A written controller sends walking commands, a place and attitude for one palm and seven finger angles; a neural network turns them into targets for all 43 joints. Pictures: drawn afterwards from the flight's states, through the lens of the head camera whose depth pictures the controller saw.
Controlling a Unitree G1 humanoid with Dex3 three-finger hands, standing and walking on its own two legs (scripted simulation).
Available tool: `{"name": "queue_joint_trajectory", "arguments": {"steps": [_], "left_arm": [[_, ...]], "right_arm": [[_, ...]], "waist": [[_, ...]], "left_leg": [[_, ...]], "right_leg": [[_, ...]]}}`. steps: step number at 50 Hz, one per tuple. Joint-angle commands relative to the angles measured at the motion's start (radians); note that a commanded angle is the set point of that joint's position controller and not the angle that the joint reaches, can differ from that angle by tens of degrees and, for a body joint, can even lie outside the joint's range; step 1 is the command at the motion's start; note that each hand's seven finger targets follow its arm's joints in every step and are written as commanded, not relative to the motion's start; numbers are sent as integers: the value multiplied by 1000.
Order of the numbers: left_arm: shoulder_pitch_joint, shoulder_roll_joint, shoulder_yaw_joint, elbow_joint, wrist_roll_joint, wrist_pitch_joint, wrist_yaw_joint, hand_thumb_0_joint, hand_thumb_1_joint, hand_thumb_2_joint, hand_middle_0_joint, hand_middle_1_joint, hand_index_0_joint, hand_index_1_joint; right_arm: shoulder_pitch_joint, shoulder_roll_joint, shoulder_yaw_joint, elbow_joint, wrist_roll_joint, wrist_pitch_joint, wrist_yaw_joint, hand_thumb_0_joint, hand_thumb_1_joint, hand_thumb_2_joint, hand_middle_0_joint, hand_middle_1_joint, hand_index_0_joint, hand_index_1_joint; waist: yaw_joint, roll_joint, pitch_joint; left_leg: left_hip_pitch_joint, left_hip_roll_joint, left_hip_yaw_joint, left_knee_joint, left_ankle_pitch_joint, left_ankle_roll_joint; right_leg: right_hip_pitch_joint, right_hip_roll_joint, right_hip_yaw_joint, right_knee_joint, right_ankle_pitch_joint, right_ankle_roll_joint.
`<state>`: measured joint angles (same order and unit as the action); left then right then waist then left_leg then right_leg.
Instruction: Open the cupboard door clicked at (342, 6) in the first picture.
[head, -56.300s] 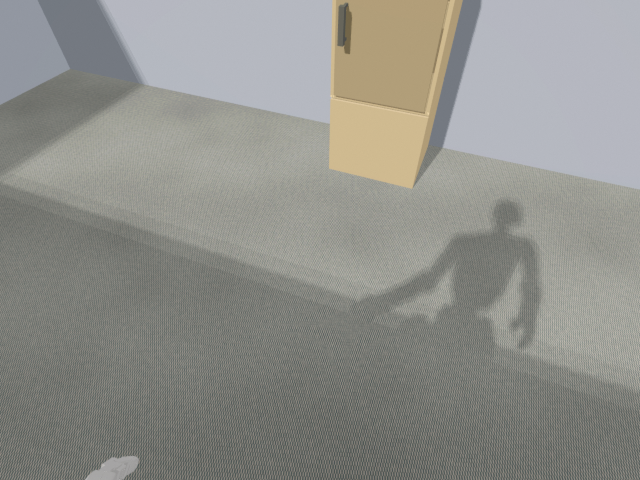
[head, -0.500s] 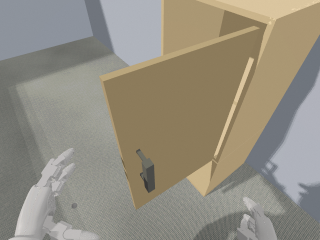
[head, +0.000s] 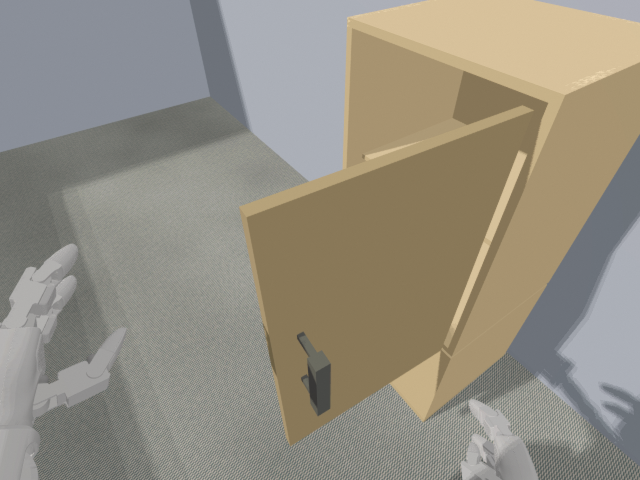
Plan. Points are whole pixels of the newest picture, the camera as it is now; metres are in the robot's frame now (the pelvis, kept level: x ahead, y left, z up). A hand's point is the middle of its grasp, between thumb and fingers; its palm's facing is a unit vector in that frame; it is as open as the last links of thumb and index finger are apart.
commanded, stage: draw the hand back to the body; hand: left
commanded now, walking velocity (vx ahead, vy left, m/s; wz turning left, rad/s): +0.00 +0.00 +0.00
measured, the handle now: (312, 373) +0.28 +0.05 -0.04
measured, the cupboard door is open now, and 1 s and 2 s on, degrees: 86 86 86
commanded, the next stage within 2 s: step back with the hand held close in 0.46 s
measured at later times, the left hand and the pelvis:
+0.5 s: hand (92, 357) +0.17 +0.23 +0.17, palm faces +0.42 -0.82 -0.39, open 7.4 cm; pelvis -0.01 -0.03 +0.01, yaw +0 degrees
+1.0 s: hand (100, 363) +0.17 +0.22 +0.16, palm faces +0.30 -0.81 -0.50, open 7.4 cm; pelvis -0.04 -0.02 +0.01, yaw -2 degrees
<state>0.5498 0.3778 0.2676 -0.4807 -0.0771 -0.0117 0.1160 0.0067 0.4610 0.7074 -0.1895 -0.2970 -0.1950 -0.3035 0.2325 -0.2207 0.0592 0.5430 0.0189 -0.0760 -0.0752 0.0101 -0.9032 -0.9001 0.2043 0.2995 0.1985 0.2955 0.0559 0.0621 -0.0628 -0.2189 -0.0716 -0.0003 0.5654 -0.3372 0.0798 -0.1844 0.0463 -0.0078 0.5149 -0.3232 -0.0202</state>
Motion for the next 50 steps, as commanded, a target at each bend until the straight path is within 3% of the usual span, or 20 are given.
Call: {"name": "queue_joint_trajectory", "arguments": {"steps": [1,4,8,12,15,20,23,28,29,30,31,32,33,35,38,40,43,45,50], "left_arm": [[-116,177,175,-199,-3,-79,19,0,795,855,-196,-300,-196,-300],[-165,195,206,-203,-7,-88,20,0,900,900,-200,-300,-200,-300],[-115,121,142,-138,-8,-86,4,0,900,900,-200,-300,-200,-300],[-111,155,170,-146,-8,-92,4,0,900,900,-200,-300,-200,-300],[-149,194,195,-196,-3,-104,9,0,900,900,-200,-300,-200,-300],[-160,188,190,-202,-2,-107,15,0,900,900,-200,-300,-200,-300],[-141,160,172,-146,-7,-105,11,0,900,900,-200,-300,-200,-300],[-135,151,168,-122,-10,-116,6,0,900,900,-200,-300,-200,-300],[-215,185,187,-139,-8,-120,12,0,900,900,-200,-300,-200,-300],[-379,351,355,-163,13,-177,30,0,900,900,-200,-300,-200,-300],[-271,259,294,-88,11,-189,18,0,900,900,-200,-300,-200,-300],[-171,211,257,-32,10,-182,11,0,900,900,-200,-300,-200,-300],[-133,175,222,-25,14,-181,4,0,900,900,-200,-300,-200,-300],[-105,151,193,-67,20,-192,0,0,900,900,-200,-300,-200,-300],[-52,171,202,-104,24,-187,12,0,900,900,-200,-300,-200,-300],[-60,224,240,-162,27,-191,23,0,900,900,-200,-300,-200,-300],[-29,256,283,-202,23,-193,35,0,900,900,-200,-300,-200,-300],[-32,288,314,-239,23,-200,42,0,900,900,-200,-300,-200,-300],[36,249,303,-206,21,-203,44,0,900,900,-200,-300,-200,-300]], "right_arm": [[-125,-119,-54,-144,3,-57,0,0,-900,-900,200,300,200,300],[-132,-121,-56,-132,1,-59,3,0,-900,-900,200,300,200,300],[-137,-128,-64,-120,1,-54,14,0,-900,-900,200,300,200,300],[-151,-128,-71,-121,-2,-48,12,0,-900,-900,200,300,200,300],[-165,-126,-69,-119,-1,-55,5,0,-900,-900,200,300,200,300],[-170,-118,-63,-103,-2,-73,1,0,-900,-900,200,300,200,300],[-170,-114,-65,-97,0,-73,1,0,-900,-900,200,300,200,300],[-174,-113,-71,-91,-1,-72,1,0,-900,-900,200,300,200,300],[-177,-117,-72,-85,-1,-72,-2,0,-900,-900,200,300,200,300],[-136,-124,-67,-119,11,-61,-4,0,-900,-900,200,300,200,300],[-148,-127,-81,-86,-1,-53,-5,0,-900,-900,200,300,200,300],[-156,-132,-88,-80,-5,-38,0,0,-900,-900,200,300,200,300],[-153,-132,-92,-85,-4,-24,5,0,-900,-900,200,300,200,300],[-156,-143,-99,-93,-7,-9,8,0,-900,-900,200,300,200,300],[-159,-141,-106,-108,-1,16,8,0,-900,-900,200,300,200,300],[-166,-144,-111,-115,-1,28,0,0,-900,-900,200,300,200,300],[-165,-129,-112,-137,3,44,-7,0,-900,-900,200,300,200,300],[-168,-132,-117,-141,3,50,-13,0,-900,-900,200,300,200,300],[-160,-133,-121,-150,1,51,-15,0,-900,-900,200,300,200,300]], "waist": [[2,39,-25],[3,41,-28],[-2,14,8],[7,-39,-16],[11,10,-27],[10,62,4],[4,4,50],[6,-18,43],[0,-13,26],[-37,7,130],[-41,-84,84],[-45,-120,70],[-46,-131,42],[-49,-56,-12],[-49,-48,-76],[-46,-38,-101],[-46,-61,-129],[-47,-19,-130],[-48,21,-98]], "left_leg": [[63,128,-98,-129,438,-106],[72,124,-92,-149,399,-99],[84,123,-83,-164,384,-91],[77,109,-60,-170,320,-68],[78,103,-56,-175,287,-62],[78,93,-52,-176,269,-60],[78,90,-44,-177,241,-53],[96,87,-33,-174,221,-43],[102,84,-29,-169,224,-40],[40,91,-73,-158,139,-27],[60,94,-82,-117,148,-25],[81,91,-71,-95,171,-21],[91,91,-62,-86,196,-20],[87,99,-53,-98,265,-25],[83,120,-42,-109,337,-25],[67,126,-48,-110,381,-26],[33,135,-60,-111,420,-28],[-3,138,-74,-114,419,-29],[-98,155,-100,-145,333,-19]], "right_leg": [[27,-39,4,-75,252,-15],[46,-37,5,-95,243,-15],[42,-37,6,-116,240,-11],[78,-39,16,-132,253,-12],[95,-39,26,-140,243,-16],[88,-41,35,-160,239,-19],[61,-40,38,-176,215,-13],[59,-44,50,-193,197,-8],[60,-47,57,-196,205,-8],[-26,-95,170,-253,220,-8],[-28,-121,201,-265,252,-10],[-43,-133,220,-273,292,0],[-29,-139,210,-261,341,14],[18,-142,173,-210,450,21],[52,-132,151,-158,541,44],[76,-134,141,-126,589,40],[103,-123,146,-86,615,28],[116,-123,146,-68,605,18],[116,-99,147,-50,501,15]]}}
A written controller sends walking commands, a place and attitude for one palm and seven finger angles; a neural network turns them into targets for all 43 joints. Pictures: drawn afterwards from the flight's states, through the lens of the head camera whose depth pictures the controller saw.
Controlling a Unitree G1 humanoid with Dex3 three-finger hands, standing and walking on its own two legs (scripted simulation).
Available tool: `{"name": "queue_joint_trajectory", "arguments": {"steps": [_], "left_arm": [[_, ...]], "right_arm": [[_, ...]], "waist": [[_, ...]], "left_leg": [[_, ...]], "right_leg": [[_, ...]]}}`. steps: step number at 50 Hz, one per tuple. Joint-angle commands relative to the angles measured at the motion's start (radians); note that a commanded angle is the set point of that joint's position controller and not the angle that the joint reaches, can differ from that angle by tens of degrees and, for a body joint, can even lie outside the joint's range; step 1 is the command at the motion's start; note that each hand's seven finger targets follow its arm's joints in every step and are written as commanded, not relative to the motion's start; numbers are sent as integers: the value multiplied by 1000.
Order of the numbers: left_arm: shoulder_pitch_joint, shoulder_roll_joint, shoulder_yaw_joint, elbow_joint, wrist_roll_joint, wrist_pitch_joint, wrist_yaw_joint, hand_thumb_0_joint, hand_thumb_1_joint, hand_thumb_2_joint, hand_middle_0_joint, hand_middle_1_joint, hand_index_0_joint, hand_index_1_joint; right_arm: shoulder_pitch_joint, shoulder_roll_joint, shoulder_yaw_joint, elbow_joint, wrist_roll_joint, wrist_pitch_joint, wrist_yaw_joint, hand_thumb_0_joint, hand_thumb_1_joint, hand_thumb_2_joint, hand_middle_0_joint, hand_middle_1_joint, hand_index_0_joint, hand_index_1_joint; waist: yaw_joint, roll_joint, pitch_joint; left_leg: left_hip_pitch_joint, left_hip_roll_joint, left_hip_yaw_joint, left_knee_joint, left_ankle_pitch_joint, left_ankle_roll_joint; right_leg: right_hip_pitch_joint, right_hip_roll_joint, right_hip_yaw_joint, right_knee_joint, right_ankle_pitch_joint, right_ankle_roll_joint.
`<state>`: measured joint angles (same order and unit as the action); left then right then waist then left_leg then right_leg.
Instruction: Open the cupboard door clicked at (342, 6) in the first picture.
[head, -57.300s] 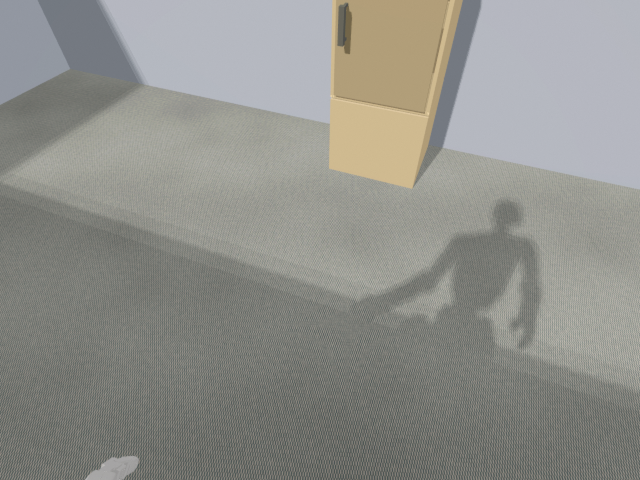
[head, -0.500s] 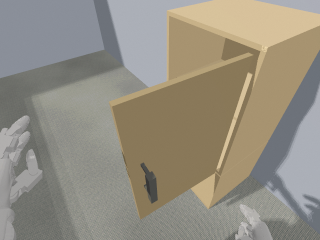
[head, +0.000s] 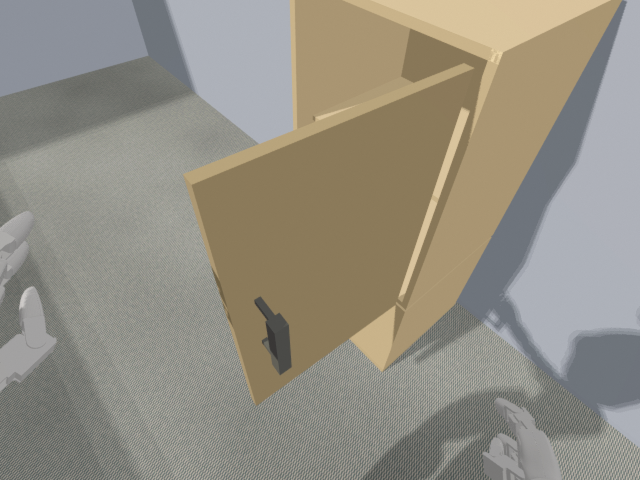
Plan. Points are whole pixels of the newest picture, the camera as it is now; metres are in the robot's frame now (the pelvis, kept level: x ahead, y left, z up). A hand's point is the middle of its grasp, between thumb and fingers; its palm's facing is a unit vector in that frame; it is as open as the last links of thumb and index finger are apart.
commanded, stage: step back with the hand held close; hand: left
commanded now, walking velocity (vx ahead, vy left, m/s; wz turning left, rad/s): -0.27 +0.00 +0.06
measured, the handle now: (272, 336) +0.32 +0.09 -0.05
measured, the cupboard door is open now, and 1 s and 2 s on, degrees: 86 86 86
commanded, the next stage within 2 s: stop stepping back and stand still in 0.66 s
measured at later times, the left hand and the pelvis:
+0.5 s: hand out of the picture +0.12 +0.33 +0.17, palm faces +0.50 -0.74 -0.46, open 7.4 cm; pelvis -0.07 +0.04 +0.00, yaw +2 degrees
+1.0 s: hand out of the picture -0.05 +0.30 +0.18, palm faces +0.52 -0.72 -0.46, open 7.4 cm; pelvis -0.22 +0.01 +0.00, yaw -2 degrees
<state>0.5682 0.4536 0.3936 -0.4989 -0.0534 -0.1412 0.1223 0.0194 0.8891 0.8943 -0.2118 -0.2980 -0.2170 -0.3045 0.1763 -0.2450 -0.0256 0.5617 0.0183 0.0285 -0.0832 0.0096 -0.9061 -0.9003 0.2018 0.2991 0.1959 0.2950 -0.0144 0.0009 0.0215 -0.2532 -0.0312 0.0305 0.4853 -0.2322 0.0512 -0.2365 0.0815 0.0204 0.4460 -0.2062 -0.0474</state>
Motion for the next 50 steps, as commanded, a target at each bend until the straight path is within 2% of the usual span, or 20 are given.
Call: {"name": "queue_joint_trajectory", "arguments": {"steps": [1,6,11,15,18,20,23,27,30,32,35,38,39,40,41,42,43,44,46,50], "left_arm": [[27,161,166,-177,-2,-73,37,0,900,900,-200,-300,-200,-300],[8,134,131,-138,6,-73,39,0,900,900,-200,-300,-200,-300],[-63,150,127,-194,30,-105,54,0,900,900,-200,-300,-200,-300],[-119,179,176,-290,61,-131,59,0,900,900,-200,-300,-200,-300],[-123,173,185,-296,67,-134,52,0,900,900,-200,-300,-200,-300],[-79,157,189,-228,62,-131,51,0,900,900,-200,-300,-200,-300],[-35,90,112,-193,23,-122,44,0,900,900,-200,-300,-200,-300],[-96,115,88,-261,5,-130,33,0,900,900,-200,-300,-200,-300],[-75,185,147,-358,-4,-124,24,0,900,900,-200,-300,-200,-300],[-54,225,195,-439,-24,-117,17,0,900,900,-200,-300,-200,-300],[78,322,334,-498,-67,-108,21,0,900,900,-200,-300,-200,-300],[161,310,388,-448,-103,-111,15,0,900,900,-200,-300,-200,-300],[195,304,392,-429,-104,-115,16,0,900,900,-200,-300,-200,-300],[211,333,414,-424,-96,-116,24,0,900,900,-200,-300,-200,-300],[205,317,400,-362,-103,-111,28,0,900,900,-200,-300,-200,-300],[137,260,364,-281,-95,-98,31,0,900,900,-200,-300,-200,-300],[130,217,343,-232,-87,-75,20,0,900,900,-200,-300,-200,-300],[98,207,346,-163,-78,-56,24,0,900,900,-200,-300,-200,-300],[-14,162,235,-64,-45,-50,32,0,900,900,-200,-300,-200,-300],[-300,65,5,-23,23,-48,51,0,900,900,-200,-300,-200,-300]], "right_arm": [[-100,-107,-34,-169,2,-54,-5,0,-900,-900,200,300,200,300],[-81,-119,-37,-163,1,-59,-1,0,-900,-900,200,300,200,300],[-65,-129,-32,-164,-8,-85,-8,0,-900,-900,200,300,200,300],[-76,-133,-26,-170,-22,-119,-21,0,-900,-900,200,300,200,300],[-63,-112,-34,-155,-38,-149,-11,0,-900,-900,200,300,200,300],[-57,-106,-36,-134,-44,-159,-4,0,-900,-900,200,300,200,300],[-32,-91,-29,-84,-44,-177,11,0,-900,-900,200,300,200,300],[-30,-97,-33,-26,-46,-194,23,0,-900,-900,200,300,200,300],[-51,-88,-36,-36,-45,-195,40,0,-900,-900,200,300,200,300],[-85,-79,-29,-69,-42,-192,53,0,-900,-900,200,300,200,300],[-128,-76,-19,-120,-50,-176,58,0,-900,-900,200,300,200,300],[-195,-68,-10,-160,-49,-139,61,0,-900,-900,200,300,200,300],[-172,-68,-13,-159,-38,-118,62,0,-900,-900,200,300,200,300],[-132,-64,-14,-140,-24,-97,65,0,-900,-900,200,300,200,300],[-120,-69,-21,-128,-13,-77,65,0,-900,-900,200,300,200,300],[-86,-83,-39,-96,-11,-76,68,0,-900,-900,200,300,200,300],[-89,-82,-55,-78,-1,-83,71,0,-900,-900,200,300,200,300],[-107,-42,-43,-75,8,-80,58,0,-900,-900,200,300,200,300],[-126,-58,-16,-81,3,-101,22,0,-900,-900,200,300,200,300],[-113,-98,-12,-30,-9,-174,-25,0,-900,-900,200,300,200,300]], "waist": [[20,75,-170],[4,2,-75],[-5,22,-26],[24,237,-98],[21,193,-119],[20,143,-75],[10,74,-106],[18,153,-307],[35,183,-447],[43,206,-487],[65,251,-501],[64,256,-396],[48,169,-329],[20,-36,-276],[29,-190,-169],[3,-151,-82],[-17,-109,-52],[-32,-57,-47],[-19,-37,35],[16,-121,51]], "left_leg": [[-87,119,-138,-74,189,10],[-194,101,-146,-75,-135,21],[-239,112,-193,-94,-310,38],[-477,267,-390,-373,-488,91],[-451,318,-409,-392,-495,124],[-404,309,-375,-359,-393,132],[-29,266,-325,-325,-84,80],[393,260,-257,-194,633,32],[523,244,-196,-133,860,33],[478,250,-170,-162,785,33],[251,249,-156,-262,441,2],[-33,218,-90,-269,39,-45],[-63,133,-15,-84,-105,-81],[11,35,25,237,-120,-121],[-98,-8,-63,588,-178,-123],[-293,6,-123,750,-149,-117],[-379,30,-144,763,-79,-104],[-382,69,-99,717,-5,-107],[-322,90,-35,505,-52,-87],[-87,31,72,134,-112,-11]], "right_leg": [[164,-130,123,20,347,41],[71,-148,175,-76,39,25],[-9,-135,161,-111,-225,21],[294,0,27,294,23,67],[256,12,48,505,-114,69],[194,9,43,492,-173,65],[-54,3,17,333,-298,55],[-147,2,23,208,-303,65],[-126,19,11,231,-297,67],[-75,25,-9,287,-324,62],[71,28,-48,261,-354,33],[207,-4,-69,63,-274,3],[140,-87,-8,-127,-242,-20],[-106,-289,150,-303,-255,-47],[-311,-506,429,-388,-420,-124],[-305,-492,370,-351,-391,-109],[-252,-401,278,-278,-263,-63],[-191,-327,175,-226,-143,-52],[-133,-297,148,-226,-58,-60],[-37,-274,105,-146,152,24]]}}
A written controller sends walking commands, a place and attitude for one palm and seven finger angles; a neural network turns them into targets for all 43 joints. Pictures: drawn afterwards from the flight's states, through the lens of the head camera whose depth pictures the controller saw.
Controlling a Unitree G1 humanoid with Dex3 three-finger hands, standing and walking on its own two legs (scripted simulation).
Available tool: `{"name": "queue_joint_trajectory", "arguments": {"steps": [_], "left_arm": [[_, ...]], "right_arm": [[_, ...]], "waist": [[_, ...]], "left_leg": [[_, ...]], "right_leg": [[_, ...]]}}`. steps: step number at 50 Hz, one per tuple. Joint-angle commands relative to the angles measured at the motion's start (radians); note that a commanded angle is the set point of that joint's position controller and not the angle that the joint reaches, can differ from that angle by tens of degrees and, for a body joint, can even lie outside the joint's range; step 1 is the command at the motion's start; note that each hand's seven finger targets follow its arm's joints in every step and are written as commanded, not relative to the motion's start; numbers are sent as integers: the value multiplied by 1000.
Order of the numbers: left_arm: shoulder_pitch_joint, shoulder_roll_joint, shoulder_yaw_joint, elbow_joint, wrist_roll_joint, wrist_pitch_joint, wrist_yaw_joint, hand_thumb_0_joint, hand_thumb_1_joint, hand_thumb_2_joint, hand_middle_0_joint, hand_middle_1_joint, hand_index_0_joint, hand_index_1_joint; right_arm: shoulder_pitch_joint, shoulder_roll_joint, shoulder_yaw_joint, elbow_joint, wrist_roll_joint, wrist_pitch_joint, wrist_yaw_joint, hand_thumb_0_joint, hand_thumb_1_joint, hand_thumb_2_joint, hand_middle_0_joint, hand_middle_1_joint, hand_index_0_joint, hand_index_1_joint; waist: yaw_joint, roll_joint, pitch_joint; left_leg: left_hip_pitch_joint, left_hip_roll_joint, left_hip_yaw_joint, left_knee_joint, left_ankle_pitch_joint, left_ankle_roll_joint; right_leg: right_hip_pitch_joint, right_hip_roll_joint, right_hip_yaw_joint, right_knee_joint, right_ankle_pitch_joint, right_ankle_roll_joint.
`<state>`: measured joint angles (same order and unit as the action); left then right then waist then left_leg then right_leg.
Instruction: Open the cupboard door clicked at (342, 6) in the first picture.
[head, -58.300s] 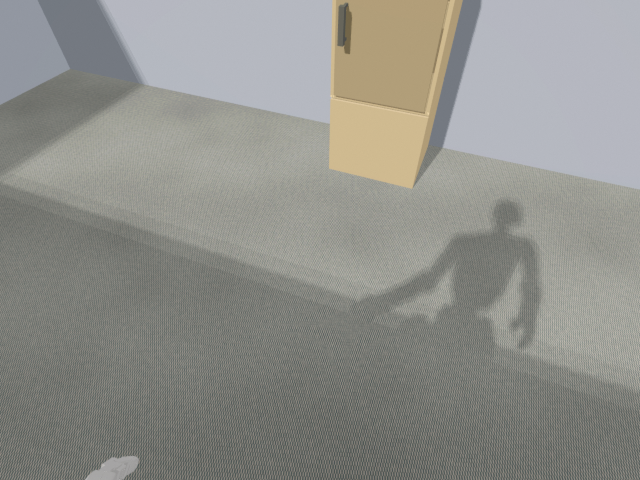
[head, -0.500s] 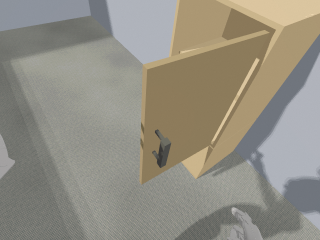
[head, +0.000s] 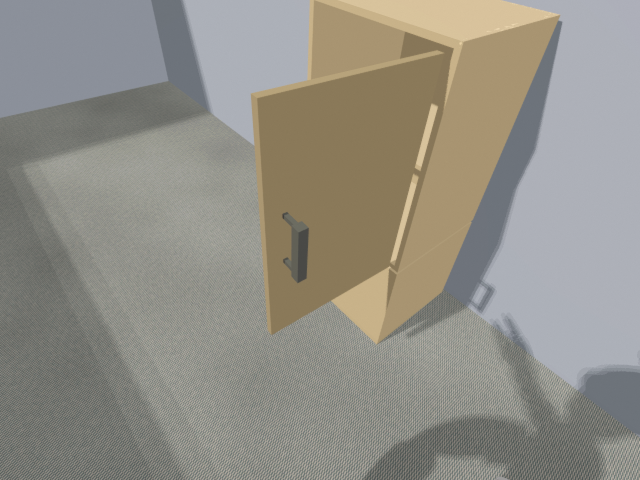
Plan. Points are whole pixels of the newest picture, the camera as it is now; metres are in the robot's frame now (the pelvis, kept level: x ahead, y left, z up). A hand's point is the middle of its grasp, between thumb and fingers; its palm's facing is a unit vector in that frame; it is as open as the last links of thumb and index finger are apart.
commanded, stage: stop stepping back and stand still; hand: left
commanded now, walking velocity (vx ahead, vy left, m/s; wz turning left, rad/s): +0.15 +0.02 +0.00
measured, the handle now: (293, 247) +0.54 +0.10 -0.04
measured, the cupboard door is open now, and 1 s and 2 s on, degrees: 86 86 86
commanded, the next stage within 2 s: let the arm hang, fingers relaxed in 0.90 s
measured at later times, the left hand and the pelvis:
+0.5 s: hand out of the picture +0.11 +0.29 +0.16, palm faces +0.51 -0.73 -0.46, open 7.4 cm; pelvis -0.06 +0.01 +0.01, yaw +1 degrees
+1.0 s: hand (10, 402) +0.14 +0.28 +0.14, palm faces +0.39 -0.77 -0.51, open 7.4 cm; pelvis -0.05 +0.02 +0.00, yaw +0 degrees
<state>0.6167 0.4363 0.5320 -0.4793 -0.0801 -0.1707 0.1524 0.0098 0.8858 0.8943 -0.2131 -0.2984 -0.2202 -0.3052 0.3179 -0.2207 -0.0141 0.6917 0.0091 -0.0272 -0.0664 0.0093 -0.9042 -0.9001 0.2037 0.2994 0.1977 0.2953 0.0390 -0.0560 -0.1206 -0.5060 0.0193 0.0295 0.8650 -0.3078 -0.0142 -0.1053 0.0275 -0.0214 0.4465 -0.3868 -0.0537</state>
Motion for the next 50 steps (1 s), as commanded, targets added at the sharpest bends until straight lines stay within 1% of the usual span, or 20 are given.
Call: {"name": "queue_joint_trajectory", "arguments": {"steps": [1,4,7,8,10,14,15,16,17,20,23,29,31,33,34,35,40,44,49,50], "left_arm": [[-386,76,-159,-56,58,-15,26,0,900,900,-200,-300,-200,-300],[-407,142,-118,-250,68,-36,42,0,900,900,-200,-300,-200,-300],[-252,225,-2,-424,67,-66,47,0,900,900,-200,-300,-200,-300],[-199,238,22,-421,63,-65,36,0,900,900,-200,-300,-200,-300],[-126,277,106,-409,49,-74,40,0,900,900,-200,-300,-200,-300],[-2,173,88,-214,29,-68,34,0,900,900,-200,-300,-200,-300],[43,161,80,-126,28,-60,30,0,900,900,-200,-300,-200,-300],[20,160,62,-90,28,-49,26,0,900,900,-200,-300,-200,-300],[-35,159,37,-80,26,-44,24,0,900,900,-200,-300,-200,-300],[-115,132,5,-9,27,-78,6,0,900,900,-200,-300,-200,-300],[-255,104,-77,-34,52,-89,2,0,900,900,-200,-300,-200,-300],[-304,180,-43,-344,60,-104,42,0,900,900,-200,-300,-200,-300],[-206,196,9,-405,48,-116,51,0,900,900,-200,-300,-200,-300],[-159,202,46,-412,54,-127,56,0,900,900,-200,-300,-200,-300],[-138,195,55,-358,49,-127,52,0,900,900,-200,-300,-200,-300],[-70,225,103,-309,45,-122,43,0,900,900,-200,-300,-200,-300],[22,134,48,-136,32,-88,22,0,900,900,-200,-300,-200,-300],[0,120,5,-94,16,-60,5,0,900,900,-200,-300,-200,-300],[-136,156,-14,-199,33,-62,14,0,900,900,-200,-300,-200,-300],[-201,-26,-451,592,108,53,-118,0,900,900,-200,-300,-200,-300]], "right_arm": [[-230,-122,-19,-156,-1,-128,-45,0,-900,-900,200,300,200,300],[-191,-147,-37,-191,4,-144,-40,0,-900,-900,200,300,200,300],[-149,-95,-15,-208,-6,-154,-12,0,-900,-900,200,300,200,300],[-186,-89,-13,-203,-16,-161,-1,0,-900,-900,200,300,200,300],[-185,-100,-22,-204,-10,-166,5,0,-900,-900,200,300,200,300],[-196,-100,-22,-223,-4,-125,3,0,-900,-900,200,300,200,300],[-187,-94,-28,-224,-3,-113,1,0,-900,-900,200,300,200,300],[-195,-88,-35,-235,-4,-95,4,0,-900,-900,200,300,200,300],[-211,-98,-44,-239,3,-89,8,0,-900,-900,200,300,200,300],[-177,-108,-30,-188,-8,-100,7,0,-900,-900,200,300,200,300],[-192,-99,-20,-178,-8,-101,-4,0,-900,-900,200,300,200,300],[-205,-95,-31,-205,-21,-174,-30,0,-900,-900,200,300,200,300],[-187,-112,-41,-217,-19,-172,-32,0,-900,-900,200,300,200,300],[-177,-117,-40,-233,-18,-167,-16,0,-900,-900,200,300,200,300],[-176,-113,-44,-233,-15,-170,-8,0,-900,-900,200,300,200,300],[-179,-94,-39,-210,-29,-177,-8,0,-900,-900,200,300,200,300],[-154,-98,-37,-207,2,-154,4,0,-900,-900,200,300,200,300],[-173,-100,-40,-213,10,-126,10,0,-900,-900,200,300,200,300],[-201,-90,-20,-209,3,-124,-5,0,-900,-900,200,300,200,300],[-223,-203,-72,41,-20,-189,80,0,-900,-900,200,300,200,300]], "waist": [[-39,-96,160],[-45,36,11],[-49,291,-54],[-42,310,4],[-29,291,69],[-40,280,83],[-32,155,107],[-32,-97,139],[-21,-217,179],[-62,-56,186],[-66,-51,162],[-19,-9,59],[-26,194,10],[-11,375,-15],[-9,309,11],[-14,408,10],[-44,205,38],[-58,-114,48],[-50,-41,35],[-99,22,71]], "left_leg": [[229,-27,80,-328,2,67],[481,91,-59,-388,379,126],[559,175,-187,-391,799,161],[411,214,-233,-499,600,155],[284,229,-218,-548,318,152],[32,169,-55,-484,-182,86],[-62,99,5,-328,-281,54],[-174,5,61,-34,-282,16],[-245,-16,-5,231,-260,12],[-192,32,-62,321,-50,2],[-61,44,-1,136,43,9],[311,-20,80,-354,107,42],[446,64,-48,-477,153,63],[488,257,-303,-513,370,157],[426,257,-301,-526,444,157],[406,240,-260,-550,437,151],[281,172,-79,-451,412,78],[216,54,-10,-314,128,13],[252,19,-19,-356,93,21],[269,84,-84,-228,344,31]], "right_leg": [[-132,-198,125,-107,382,54],[-135,-124,56,170,660,134],[-262,-39,-18,285,164,88],[-222,-23,-14,324,-99,79],[-166,-21,-32,276,-115,65],[57,-15,-61,59,-12,37],[76,-61,61,-39,-68,-6],[12,-226,386,-205,-326,-90],[-78,-392,662,-348,-426,-147],[-126,-320,400,-266,-87,-114],[-143,-268,170,-219,166,-86],[-94,-227,133,-126,200,-54],[-129,-153,85,24,161,6],[-241,-35,-1,219,-50,67],[-224,-11,1,254,-96,69],[-222,-30,-2,283,-113,64],[-41,-21,-43,13,151,76],[-62,-157,191,-103,382,21],[-51,-190,173,-93,414,9],[-245,-193,28,98,402,8]]}}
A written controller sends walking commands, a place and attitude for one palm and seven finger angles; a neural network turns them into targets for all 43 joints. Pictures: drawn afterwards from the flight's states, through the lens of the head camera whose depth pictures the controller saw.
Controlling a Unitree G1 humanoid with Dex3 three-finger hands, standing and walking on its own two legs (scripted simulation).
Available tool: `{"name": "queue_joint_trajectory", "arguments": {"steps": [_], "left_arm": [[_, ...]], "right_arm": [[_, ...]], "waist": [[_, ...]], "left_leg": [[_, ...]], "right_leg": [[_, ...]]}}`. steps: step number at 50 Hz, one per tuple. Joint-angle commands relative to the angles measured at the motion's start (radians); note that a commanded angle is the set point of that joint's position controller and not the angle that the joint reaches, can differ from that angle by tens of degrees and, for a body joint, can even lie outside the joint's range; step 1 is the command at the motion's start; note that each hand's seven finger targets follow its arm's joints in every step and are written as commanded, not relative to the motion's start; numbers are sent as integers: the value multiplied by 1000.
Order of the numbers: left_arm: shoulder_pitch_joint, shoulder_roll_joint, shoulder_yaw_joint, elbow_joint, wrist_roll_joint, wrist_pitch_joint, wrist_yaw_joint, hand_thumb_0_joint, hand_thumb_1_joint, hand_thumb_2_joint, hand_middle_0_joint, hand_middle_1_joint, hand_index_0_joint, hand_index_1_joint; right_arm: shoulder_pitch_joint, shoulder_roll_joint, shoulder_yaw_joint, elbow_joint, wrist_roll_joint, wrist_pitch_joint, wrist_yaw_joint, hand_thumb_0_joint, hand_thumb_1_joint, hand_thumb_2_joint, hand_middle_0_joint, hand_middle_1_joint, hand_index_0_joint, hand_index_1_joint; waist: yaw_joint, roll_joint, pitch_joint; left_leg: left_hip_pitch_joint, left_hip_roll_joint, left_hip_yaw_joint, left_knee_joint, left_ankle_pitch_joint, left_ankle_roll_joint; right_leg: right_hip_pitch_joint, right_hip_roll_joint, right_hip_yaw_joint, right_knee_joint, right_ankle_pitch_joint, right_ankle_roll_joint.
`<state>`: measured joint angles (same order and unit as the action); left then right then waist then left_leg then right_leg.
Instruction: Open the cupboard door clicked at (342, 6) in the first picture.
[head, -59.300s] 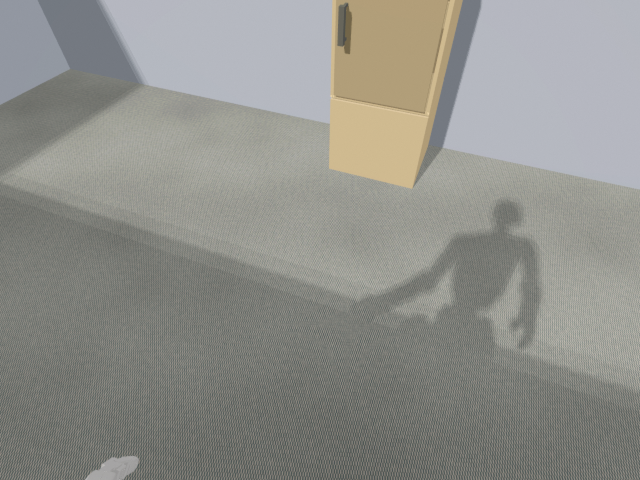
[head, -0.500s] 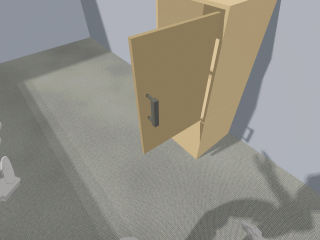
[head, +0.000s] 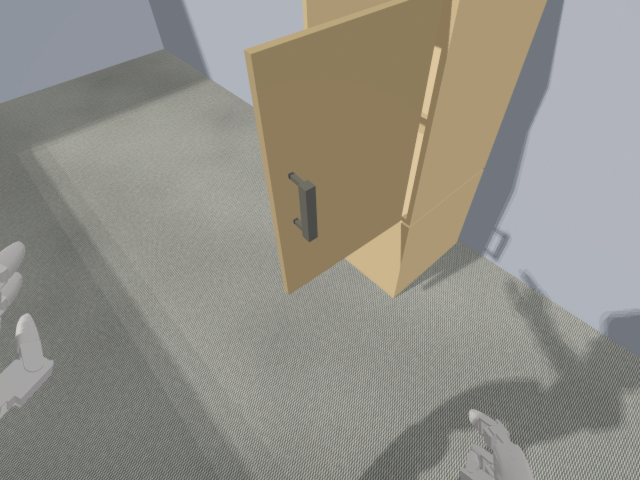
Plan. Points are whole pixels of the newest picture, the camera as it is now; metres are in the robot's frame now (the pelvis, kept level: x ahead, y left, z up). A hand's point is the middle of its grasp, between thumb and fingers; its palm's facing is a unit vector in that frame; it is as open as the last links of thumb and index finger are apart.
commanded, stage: let the arm hang, fingers relaxed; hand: left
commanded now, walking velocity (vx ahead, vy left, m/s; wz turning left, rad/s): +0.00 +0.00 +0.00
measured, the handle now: (302, 207) +0.59 +0.08 -0.04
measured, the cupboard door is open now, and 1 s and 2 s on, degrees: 86 86 86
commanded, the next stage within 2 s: look to check the result in 1.10 s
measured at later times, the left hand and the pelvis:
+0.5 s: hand out of the picture -0.03 +0.19 -0.17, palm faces +0.07 -0.97 -0.22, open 7.1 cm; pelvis -0.01 +0.00 +0.01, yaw +3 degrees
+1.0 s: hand out of the picture -0.02 +0.17 -0.17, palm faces +0.07 -0.99 -0.15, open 7.3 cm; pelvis -0.01 +0.01 +0.01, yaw +2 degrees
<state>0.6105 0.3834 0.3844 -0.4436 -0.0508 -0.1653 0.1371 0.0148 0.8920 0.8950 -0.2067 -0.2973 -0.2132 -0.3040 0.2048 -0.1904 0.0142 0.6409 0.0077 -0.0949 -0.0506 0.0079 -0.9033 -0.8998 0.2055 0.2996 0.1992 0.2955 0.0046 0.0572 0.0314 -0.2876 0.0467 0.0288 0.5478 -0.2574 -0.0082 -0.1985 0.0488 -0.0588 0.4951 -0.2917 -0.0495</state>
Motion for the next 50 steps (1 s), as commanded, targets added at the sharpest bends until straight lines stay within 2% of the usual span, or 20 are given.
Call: {"name": "queue_joint_trajectory", "arguments": {"steps": [1,2,3,4,5,7,8,9,10,12,13,14,16,19,20,22,25,29,39,50], "left_arm": [[-175,-18,-266,576,87,125,-124,0,900,900,-200,-300,-200,-300],[-144,-39,-263,586,87,151,-127,0,900,900,-200,-300,-200,-300],[-166,-51,-270,630,84,156,-128,0,900,900,-200,-300,-200,-300],[-194,-39,-279,682,86,153,-130,0,900,900,-200,-300,-200,-300],[-213,-25,-286,739,88,146,-130,0,900,900,-200,-300,-200,-300],[-271,-5,-297,863,88,141,-125,0,900,900,-200,-300,-200,-300],[-301,-7,-307,930,84,143,-122,0,900,900,-200,-300,-200,-300],[-325,-10,-317,992,79,148,-118,0,900,900,-200,-300,-200,-300],[-344,-13,-327,1042,76,155,-115,0,900,900,-200,-300,-200,-300],[-345,-31,-341,1141,68,160,-113,0,900,900,-200,-300,-200,-300],[-329,-37,-345,1190,65,161,-112,0,900,900,-200,-300,-200,-300],[-310,-40,-348,1237,63,161,-111,0,900,900,-200,-300,-200,-300],[-293,-67,-334,1299,67,160,-108,0,900,900,-200,-300,-200,-300],[-301,-65,-346,1377,60,157,-111,0,900,900,-200,-300,-200,-300],[-307,-69,-347,1394,61,157,-111,0,900,900,-200,-300,-200,-300],[-313,-84,-353,1433,60,158,-112,0,900,900,-200,-300,-200,-300],[-300,-96,-358,1480,59,156,-110,0,900,900,-200,-300,-200,-300],[-278,-116,-362,1521,57,156,-106,0,900,900,-200,-300,-200,-300],[-241,-142,-361,1564,57,155,-100,0,900,900,-200,-300,-200,-300],[-230,-164,-360,1573,58,152,-97,0,900,900,-200,-300,-200,-300]], "right_arm": [[-39,-261,-107,93,-22,-47,68,0,-900,-900,200,300,200,300],[-28,-233,-90,79,-19,-14,62,0,-900,-900,200,300,200,300],[-55,-211,-73,77,-25,5,59,0,-900,-900,200,300,200,300],[-79,-213,-58,69,-33,18,56,0,-900,-900,200,300,200,300],[-83,-202,-52,70,-38,24,55,0,-900,-900,200,300,200,300],[-64,-181,-46,100,-37,41,51,0,-900,-900,200,300,200,300],[-44,-165,-44,122,-37,57,50,0,-900,-900,200,300,200,300],[-33,-152,-40,147,-38,72,49,0,-900,-900,200,300,200,300],[-25,-145,-35,166,-38,83,49,0,-900,-900,200,300,200,300],[-36,-134,-23,213,-39,90,47,0,-900,-900,200,300,200,300],[-42,-134,-19,231,-38,89,44,0,-900,-900,200,300,200,300],[-48,-127,-17,248,-36,91,41,0,-900,-900,200,300,200,300],[-28,-109,-22,275,-38,95,33,0,-900,-900,200,300,200,300],[6,-98,-20,327,-34,102,30,0,-900,-900,200,300,200,300],[25,-101,-23,336,-32,104,27,0,-900,-900,200,300,200,300],[49,-98,-24,366,-32,106,25,0,-900,-900,200,300,200,300],[77,-89,-23,403,-30,106,23,0,-900,-900,200,300,200,300],[99,-73,-20,442,-31,105,20,0,-900,-900,200,300,200,300],[124,-32,-14,491,-30,96,16,0,-900,-900,200,300,200,300],[133,-17,-17,496,-29,92,11,0,-900,-900,200,300,200,300]], "waist": [[-34,-23,-114],[-21,38,-94],[-3,62,-94],[12,1,-80],[24,-93,-106],[6,-254,-125],[-9,-281,-121],[-19,-264,-102],[-25,-195,-86],[-16,0,-52],[-5,68,-41],[2,114,-29],[5,147,-35],[-2,112,-36],[-5,51,-22],[-11,-21,3],[-11,-78,39],[-12,-109,42],[-5,-54,48],[-3,-33,78]], "left_leg": [[20,85,-136,12,355,58],[-33,115,-158,-35,341,90],[-126,138,-201,-81,288,122],[-172,134,-223,-102,273,129],[-148,107,-199,-86,293,110],[-55,29,-124,-12,239,61],[5,-2,-87,19,209,42],[41,-14,-70,20,181,31],[69,-11,-74,-5,195,28],[51,19,-105,-83,208,36],[21,28,-126,-112,192,43],[5,29,-129,-128,157,43],[-5,28,-128,-136,113,39],[16,25,-123,-146,75,31],[27,31,-124,-148,70,31],[35,34,-124,-162,61,34],[53,33,-117,-172,65,36],[70,33,-111,-182,74,38],[60,34,-105,-204,106,41],[56,30,-101,-207,116,39]], "right_leg": [[-115,-162,95,73,248,8],[-84,-130,56,117,154,29],[-42,-111,41,152,52,34],[2,-98,50,135,38,31],[46,-107,69,88,106,25],[29,-178,141,-16,251,-4],[-14,-219,163,-47,295,-26],[-48,-233,158,-65,288,-37],[-67,-218,142,-66,235,-34],[-49,-172,121,-70,111,-4],[-10,-155,119,-79,83,4],[11,-153,122,-99,62,4],[47,-156,117,-131,64,-3],[46,-163,119,-165,38,-10],[35,-157,107,-178,22,-9],[10,-161,104,-193,-5,-8],[-19,-157,97,-208,-25,-6],[-24,-158,94,-205,-20,-2],[4,-156,88,-181,31,4],[4,-152,81,-185,55,8]]}}
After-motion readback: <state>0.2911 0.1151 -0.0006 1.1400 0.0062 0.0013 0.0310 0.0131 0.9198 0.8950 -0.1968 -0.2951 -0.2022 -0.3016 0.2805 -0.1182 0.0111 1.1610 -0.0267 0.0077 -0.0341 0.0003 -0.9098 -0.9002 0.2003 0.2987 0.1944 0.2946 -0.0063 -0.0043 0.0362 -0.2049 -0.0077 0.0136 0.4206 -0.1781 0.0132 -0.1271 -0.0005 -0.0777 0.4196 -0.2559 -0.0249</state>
